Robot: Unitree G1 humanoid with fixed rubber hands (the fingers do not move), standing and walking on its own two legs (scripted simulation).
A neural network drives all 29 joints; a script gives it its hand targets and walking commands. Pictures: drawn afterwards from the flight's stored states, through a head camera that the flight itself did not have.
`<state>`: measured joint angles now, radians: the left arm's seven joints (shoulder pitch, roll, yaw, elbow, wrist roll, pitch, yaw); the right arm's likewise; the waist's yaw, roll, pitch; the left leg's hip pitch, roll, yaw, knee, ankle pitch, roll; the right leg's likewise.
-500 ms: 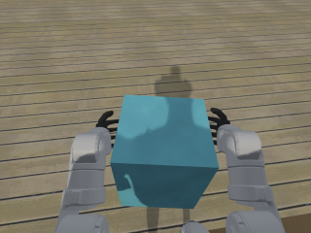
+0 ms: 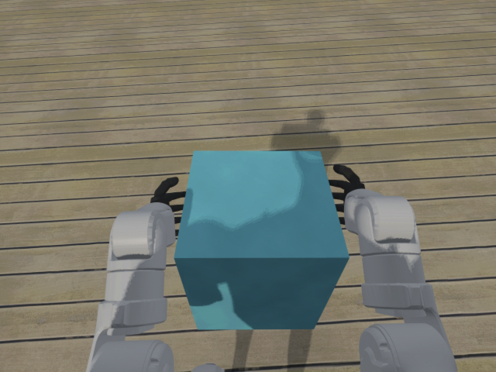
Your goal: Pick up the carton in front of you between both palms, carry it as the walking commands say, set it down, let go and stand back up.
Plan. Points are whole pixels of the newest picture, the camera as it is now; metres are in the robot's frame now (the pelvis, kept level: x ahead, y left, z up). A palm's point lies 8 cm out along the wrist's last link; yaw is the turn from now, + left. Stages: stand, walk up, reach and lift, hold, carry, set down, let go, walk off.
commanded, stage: carry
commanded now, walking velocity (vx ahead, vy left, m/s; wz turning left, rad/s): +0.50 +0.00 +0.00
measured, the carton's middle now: (256, 244) +0.34 +0.01 +0.02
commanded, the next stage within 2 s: none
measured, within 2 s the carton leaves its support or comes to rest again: neither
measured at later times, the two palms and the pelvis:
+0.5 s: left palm (177, 112) +0.63 +0.19 +0.09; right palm (316, 111) +0.61 -0.11 +0.09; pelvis +0.31 +0.05 +0.01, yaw -3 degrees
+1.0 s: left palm (204, 68) +0.82 +0.15 +0.09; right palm (319, 65) +0.82 -0.15 +0.09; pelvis +0.56 +0.00 +0.01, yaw +0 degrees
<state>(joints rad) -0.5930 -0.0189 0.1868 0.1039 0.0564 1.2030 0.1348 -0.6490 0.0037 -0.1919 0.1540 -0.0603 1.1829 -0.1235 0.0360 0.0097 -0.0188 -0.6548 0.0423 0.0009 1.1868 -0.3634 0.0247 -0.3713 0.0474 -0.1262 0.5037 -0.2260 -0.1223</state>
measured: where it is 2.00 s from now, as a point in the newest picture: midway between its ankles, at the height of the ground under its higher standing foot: (257, 284)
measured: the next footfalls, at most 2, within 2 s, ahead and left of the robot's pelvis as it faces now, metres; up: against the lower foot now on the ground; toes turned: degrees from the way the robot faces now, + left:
left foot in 0.30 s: +0.37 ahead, +0.12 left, +0.00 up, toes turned +7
right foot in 0.76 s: +0.64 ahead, -0.10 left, +0.00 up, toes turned +8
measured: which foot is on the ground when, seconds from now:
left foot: up 0.00-0.28, down 0.30-0.78, up 0.80-0.98, down 1.00-1.00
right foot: down 0.00-0.30, up 0.32-0.74, down 0.76-1.00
